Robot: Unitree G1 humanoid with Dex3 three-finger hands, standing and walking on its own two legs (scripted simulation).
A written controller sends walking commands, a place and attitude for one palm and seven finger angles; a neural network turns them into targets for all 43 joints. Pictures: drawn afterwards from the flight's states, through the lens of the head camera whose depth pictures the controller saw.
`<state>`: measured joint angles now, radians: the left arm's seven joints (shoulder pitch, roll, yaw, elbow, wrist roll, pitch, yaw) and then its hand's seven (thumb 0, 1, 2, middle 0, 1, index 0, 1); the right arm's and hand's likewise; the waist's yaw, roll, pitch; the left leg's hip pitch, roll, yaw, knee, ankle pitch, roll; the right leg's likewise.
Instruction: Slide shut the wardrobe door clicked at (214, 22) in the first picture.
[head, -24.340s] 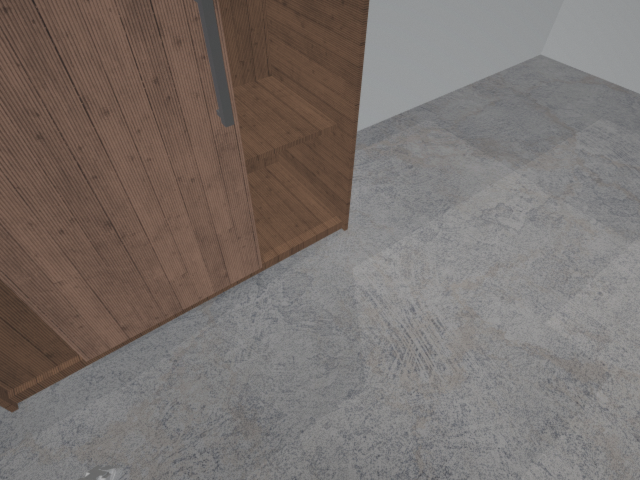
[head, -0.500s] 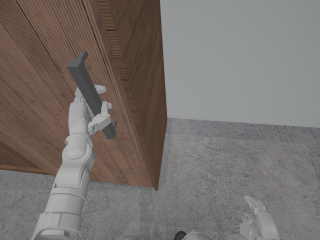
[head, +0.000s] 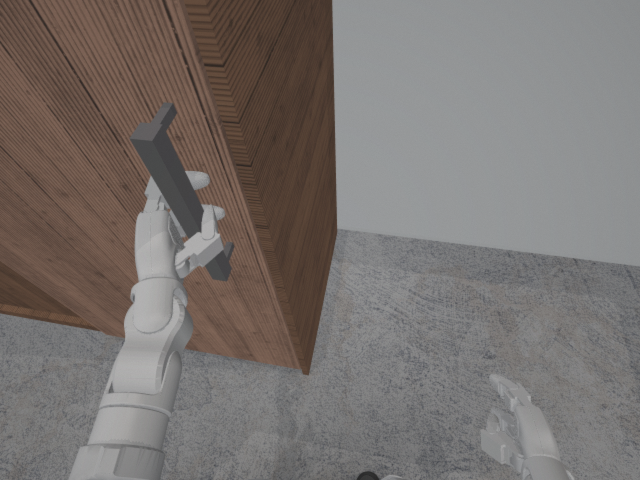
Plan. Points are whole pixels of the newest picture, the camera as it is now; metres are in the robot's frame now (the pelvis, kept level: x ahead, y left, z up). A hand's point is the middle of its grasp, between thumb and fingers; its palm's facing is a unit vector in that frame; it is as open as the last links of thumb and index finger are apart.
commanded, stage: step sideways, sliding the door along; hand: left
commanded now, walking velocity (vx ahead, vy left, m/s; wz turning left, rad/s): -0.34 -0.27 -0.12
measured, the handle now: (199, 207) +0.40 +0.21 +0.09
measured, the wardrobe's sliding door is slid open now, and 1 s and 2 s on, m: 0.00 0.00 0.00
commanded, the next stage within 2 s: stop walking and hold the door there in 0.56 s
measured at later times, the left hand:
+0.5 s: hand (213, 236) +0.35 +0.18 +0.10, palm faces +0.30 -0.95 -0.09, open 6.3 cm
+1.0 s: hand (207, 239) +0.35 +0.19 +0.10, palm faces +0.22 -0.96 -0.17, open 6.0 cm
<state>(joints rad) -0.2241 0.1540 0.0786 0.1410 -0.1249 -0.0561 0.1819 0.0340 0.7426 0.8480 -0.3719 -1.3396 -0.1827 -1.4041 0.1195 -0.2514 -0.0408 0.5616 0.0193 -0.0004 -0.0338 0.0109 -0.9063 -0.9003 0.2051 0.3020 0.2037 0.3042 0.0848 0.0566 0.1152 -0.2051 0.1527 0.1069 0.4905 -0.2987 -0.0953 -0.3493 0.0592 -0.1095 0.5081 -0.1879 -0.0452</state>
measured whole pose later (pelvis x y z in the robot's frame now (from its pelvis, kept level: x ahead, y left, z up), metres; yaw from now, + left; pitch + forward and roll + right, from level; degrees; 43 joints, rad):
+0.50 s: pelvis +0.01 +0.00 +0.00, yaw -3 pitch +0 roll +1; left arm -0.16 0.14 0.10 0.08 -0.10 -0.06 0.17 0.03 0.74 0.84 -0.39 -1.34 -0.19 -1.40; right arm 0.14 -0.21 -0.02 0.53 -0.01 -0.01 0.01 0.01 -0.91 -0.90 0.20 0.30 0.20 0.30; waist 0.11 0.04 0.14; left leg -0.15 0.15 0.16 0.48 -0.30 -0.10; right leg -0.32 0.03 -0.03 0.55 -0.23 0.02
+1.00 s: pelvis -0.01 +0.02 +0.00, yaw -4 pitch +1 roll +1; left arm -0.13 0.22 0.15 0.20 -0.11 0.00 0.17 0.00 0.73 0.78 -0.34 -1.28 -0.27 -1.40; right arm 0.16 -0.26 -0.03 0.58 0.03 0.00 -0.09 0.01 -0.91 -0.90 0.20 0.30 0.20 0.30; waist -0.02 0.05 0.00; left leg -0.21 0.12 0.20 0.52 -0.30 -0.06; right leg -0.38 0.01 0.01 0.54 -0.18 -0.02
